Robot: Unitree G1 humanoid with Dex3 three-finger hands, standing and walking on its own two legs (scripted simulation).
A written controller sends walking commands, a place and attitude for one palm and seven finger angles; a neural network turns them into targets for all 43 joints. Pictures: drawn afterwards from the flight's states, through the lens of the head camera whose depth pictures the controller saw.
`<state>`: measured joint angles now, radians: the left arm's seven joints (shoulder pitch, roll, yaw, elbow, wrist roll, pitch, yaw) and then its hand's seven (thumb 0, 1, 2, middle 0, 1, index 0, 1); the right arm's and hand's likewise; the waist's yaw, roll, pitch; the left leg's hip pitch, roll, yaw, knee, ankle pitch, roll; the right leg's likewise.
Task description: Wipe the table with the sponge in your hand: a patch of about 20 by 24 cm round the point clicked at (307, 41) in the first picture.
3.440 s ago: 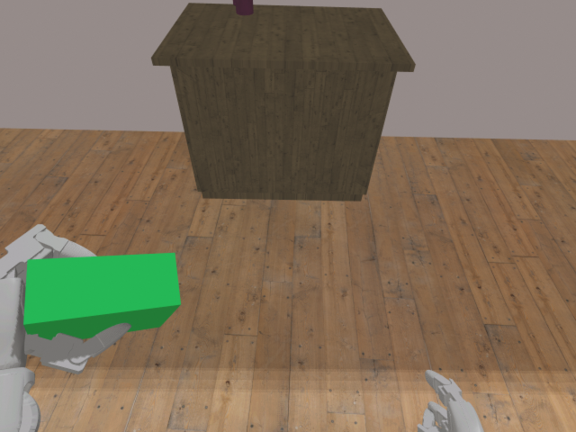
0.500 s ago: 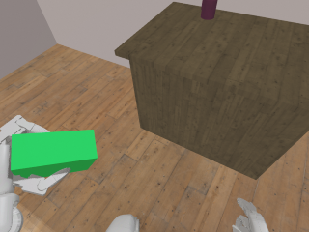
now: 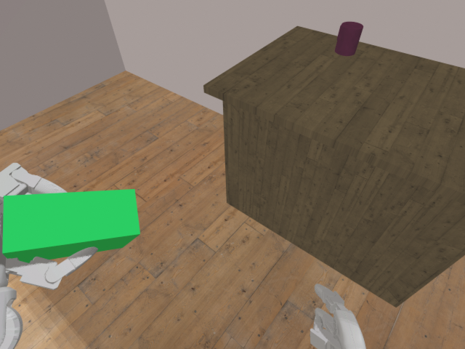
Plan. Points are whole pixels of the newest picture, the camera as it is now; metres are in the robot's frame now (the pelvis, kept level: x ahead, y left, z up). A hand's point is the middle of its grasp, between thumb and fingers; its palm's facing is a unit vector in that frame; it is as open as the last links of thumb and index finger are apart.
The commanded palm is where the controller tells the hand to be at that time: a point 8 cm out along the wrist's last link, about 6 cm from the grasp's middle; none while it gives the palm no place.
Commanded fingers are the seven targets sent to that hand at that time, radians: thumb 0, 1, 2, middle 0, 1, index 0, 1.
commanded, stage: turn to face it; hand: left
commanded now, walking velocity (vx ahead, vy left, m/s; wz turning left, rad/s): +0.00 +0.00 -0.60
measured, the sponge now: (94, 224) +0.22 +0.21 +0.17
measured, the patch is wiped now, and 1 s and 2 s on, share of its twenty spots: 0.00 0.00 0.00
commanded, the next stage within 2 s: take the last steps up to it in 1.48 s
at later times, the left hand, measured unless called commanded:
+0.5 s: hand (140, 232) +0.21 +0.15 +0.18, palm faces +0.15 -0.90 -0.42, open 9.9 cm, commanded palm +0.16 +0.20 +0.19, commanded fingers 0.00 0.10 1.30 -1.20 -1.60 -1.20 -1.60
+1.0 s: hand (265, 277) +0.17 -0.01 +0.18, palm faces -0.19 -0.83 -0.52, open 9.9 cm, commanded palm +0.15 +0.07 +0.19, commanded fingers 0.00 0.10 1.30 -1.20 -1.60 -1.20 -1.60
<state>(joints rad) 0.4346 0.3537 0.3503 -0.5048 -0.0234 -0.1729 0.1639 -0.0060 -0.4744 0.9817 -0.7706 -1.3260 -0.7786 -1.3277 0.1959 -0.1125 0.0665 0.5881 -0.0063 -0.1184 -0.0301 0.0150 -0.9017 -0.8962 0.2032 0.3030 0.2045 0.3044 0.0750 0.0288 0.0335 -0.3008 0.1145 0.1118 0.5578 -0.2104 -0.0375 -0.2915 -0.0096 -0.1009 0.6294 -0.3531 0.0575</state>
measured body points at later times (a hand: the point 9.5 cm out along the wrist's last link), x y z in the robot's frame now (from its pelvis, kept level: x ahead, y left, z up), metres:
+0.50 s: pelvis -0.07 -0.02 +0.00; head -0.04 -0.03 +0.45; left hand +0.19 +0.19 +0.20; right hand +0.02 -0.33 -0.08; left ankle -0.05 +0.12 -0.73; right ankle +0.03 -0.09 -0.73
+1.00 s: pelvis -0.14 -0.07 +0.00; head -0.10 -0.11 +0.45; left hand +0.18 +0.04 +0.21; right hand -0.14 -0.37 -0.10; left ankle -0.06 +0.07 -0.68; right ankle -0.09 -0.16 -0.73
